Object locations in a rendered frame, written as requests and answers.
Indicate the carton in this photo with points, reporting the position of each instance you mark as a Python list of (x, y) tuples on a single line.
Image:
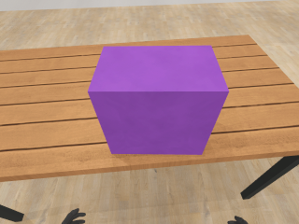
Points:
[(157, 100)]

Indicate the left robot hand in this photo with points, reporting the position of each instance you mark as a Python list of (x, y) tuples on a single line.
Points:
[(73, 215)]

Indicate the table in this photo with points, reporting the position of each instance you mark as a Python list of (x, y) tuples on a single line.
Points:
[(49, 128)]

